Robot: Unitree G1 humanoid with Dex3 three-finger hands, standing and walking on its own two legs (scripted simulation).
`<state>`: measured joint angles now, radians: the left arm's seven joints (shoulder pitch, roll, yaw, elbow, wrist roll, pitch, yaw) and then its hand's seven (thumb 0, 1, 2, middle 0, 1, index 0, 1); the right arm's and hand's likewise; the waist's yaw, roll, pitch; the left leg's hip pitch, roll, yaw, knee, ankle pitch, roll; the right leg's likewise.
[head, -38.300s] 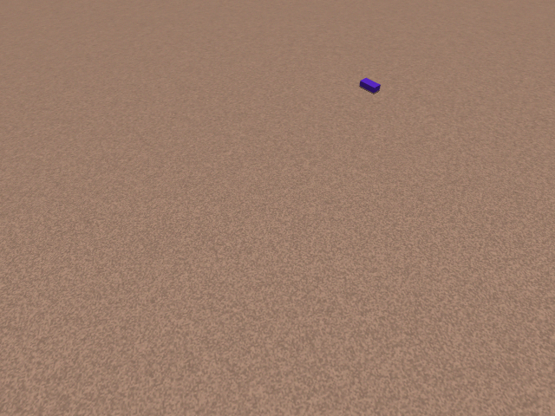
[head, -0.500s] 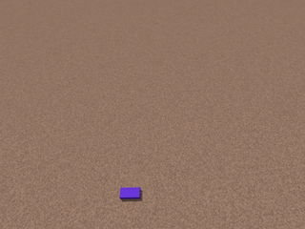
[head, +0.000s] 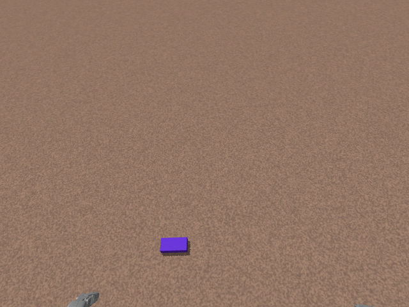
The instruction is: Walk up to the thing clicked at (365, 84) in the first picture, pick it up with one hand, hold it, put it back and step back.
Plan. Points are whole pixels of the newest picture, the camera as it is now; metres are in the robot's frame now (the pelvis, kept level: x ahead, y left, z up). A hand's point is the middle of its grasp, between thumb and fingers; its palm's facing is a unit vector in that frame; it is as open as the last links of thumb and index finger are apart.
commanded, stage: step back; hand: left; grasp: from above
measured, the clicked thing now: (174, 245) +0.43 +0.23 -0.76
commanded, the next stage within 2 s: none
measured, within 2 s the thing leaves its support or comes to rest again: neither
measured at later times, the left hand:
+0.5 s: hand out of the picture +0.06 +0.29 -0.17, palm faces -0.13 -0.92 -0.37, open 7.4 cm
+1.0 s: hand out of the picture -0.06 +0.29 -0.16, palm faces -0.04 -0.93 -0.37, open 7.4 cm
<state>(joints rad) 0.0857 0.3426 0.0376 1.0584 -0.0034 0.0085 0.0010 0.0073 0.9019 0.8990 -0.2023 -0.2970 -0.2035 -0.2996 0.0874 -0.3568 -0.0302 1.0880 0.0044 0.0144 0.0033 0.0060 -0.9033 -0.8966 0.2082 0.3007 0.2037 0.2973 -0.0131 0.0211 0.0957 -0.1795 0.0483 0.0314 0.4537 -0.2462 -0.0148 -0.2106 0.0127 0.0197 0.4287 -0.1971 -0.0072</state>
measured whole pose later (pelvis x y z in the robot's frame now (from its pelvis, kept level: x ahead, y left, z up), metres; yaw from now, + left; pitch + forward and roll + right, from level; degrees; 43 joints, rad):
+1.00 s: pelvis -0.20 +0.03 -0.01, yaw -2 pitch -2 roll -1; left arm 0.10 0.39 0.08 0.80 0.02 0.08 0.02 0.01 0.90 0.90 -0.20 -0.30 -0.20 -0.30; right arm 0.17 -0.36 -0.04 0.89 -0.03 0.01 0.00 0.01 -0.90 -0.90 0.21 0.30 0.21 0.30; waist -0.01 -0.04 0.17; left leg -0.27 -0.02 -0.03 0.62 -0.30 0.03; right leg -0.47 0.11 0.14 1.04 -0.53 -0.02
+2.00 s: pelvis -0.55 -0.03 -0.02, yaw -3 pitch -2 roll -2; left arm 0.17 0.37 0.06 0.88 0.04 0.04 0.01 0.01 0.90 0.90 -0.20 -0.30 -0.20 -0.30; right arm 0.08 -0.41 -0.06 0.85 -0.02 0.07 -0.01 0.01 -0.90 -0.90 0.21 0.30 0.20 0.30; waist 0.02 0.06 0.17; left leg -0.50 0.01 -0.08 0.78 -0.36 0.00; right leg -0.24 0.05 0.02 0.65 -0.38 -0.02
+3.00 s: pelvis -0.60 +0.00 -0.01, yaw +1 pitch -1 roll -1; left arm 0.15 0.38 0.04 1.01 0.02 -0.03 -0.01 0.01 0.90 0.90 -0.20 -0.30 -0.20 -0.30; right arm 0.15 -0.34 -0.04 1.03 -0.02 -0.02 0.00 0.01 -0.90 -0.90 0.21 0.30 0.20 0.30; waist 0.01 0.01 0.06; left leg -0.22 0.02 0.01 0.59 -0.34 0.00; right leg -0.23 -0.01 0.00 0.55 -0.30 0.01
